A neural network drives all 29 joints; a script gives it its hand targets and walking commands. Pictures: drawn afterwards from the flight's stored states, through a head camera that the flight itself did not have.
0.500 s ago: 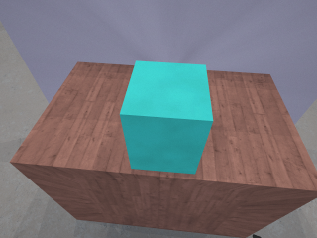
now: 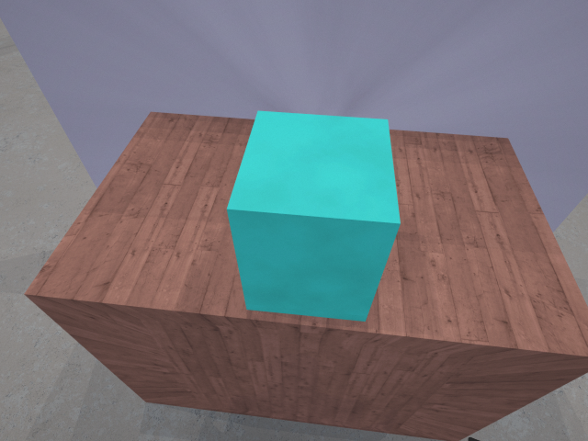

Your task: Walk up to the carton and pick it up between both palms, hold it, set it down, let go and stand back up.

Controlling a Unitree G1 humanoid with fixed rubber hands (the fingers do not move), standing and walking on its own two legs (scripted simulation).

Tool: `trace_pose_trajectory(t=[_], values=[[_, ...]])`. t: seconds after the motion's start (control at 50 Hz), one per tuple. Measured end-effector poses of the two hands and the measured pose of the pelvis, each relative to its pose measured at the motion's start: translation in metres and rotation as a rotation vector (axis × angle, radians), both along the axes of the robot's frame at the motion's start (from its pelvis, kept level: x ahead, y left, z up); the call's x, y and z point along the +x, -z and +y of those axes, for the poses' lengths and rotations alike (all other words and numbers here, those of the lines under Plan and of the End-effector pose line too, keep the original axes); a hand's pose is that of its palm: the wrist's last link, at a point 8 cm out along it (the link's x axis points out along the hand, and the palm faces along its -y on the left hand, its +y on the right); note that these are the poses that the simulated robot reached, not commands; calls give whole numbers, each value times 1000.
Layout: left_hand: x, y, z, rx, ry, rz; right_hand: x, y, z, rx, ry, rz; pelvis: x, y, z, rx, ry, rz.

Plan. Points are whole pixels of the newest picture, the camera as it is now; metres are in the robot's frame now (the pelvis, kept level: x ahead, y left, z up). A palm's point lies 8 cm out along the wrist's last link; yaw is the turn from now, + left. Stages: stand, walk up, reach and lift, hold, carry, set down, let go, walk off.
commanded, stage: stand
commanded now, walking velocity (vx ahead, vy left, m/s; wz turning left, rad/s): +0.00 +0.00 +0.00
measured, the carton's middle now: (313, 219) +0.44 -0.01 +0.05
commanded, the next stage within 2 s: none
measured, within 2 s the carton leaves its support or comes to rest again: neither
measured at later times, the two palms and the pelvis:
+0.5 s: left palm out of the picture +0.06 +0.26 -0.11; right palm out of the picture +0.10 -0.26 -0.10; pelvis +0.01 +0.00 +0.00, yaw +1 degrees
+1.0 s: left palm out of the picture +0.05 +0.27 -0.11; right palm out of the picture +0.10 -0.26 -0.11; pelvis +0.01 +0.00 +0.00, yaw +2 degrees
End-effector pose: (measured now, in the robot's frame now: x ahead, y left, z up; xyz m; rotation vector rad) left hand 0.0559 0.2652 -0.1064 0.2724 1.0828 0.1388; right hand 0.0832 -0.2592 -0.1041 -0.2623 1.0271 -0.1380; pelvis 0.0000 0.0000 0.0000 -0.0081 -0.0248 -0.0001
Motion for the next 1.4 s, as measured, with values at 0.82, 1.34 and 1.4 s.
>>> trace_pose_trajectory(t=[0.82, 1.34, 1.4], values=[[-3, 0, 0, 8, -38, 8, 18, 2, -1, 2, -29, -6, 7, 0, -4, -1, -26, -2], [-15, 2, 2, 10, -57, 34, 21, 3, 2, 2, -46, 7, 7, 1, -4, -3, -43, 5], [-15, 2, 2, 11, -60, 34, 23, 3, 2, 2, -49, 5, 7, 1, -4, -3, -45, 5]])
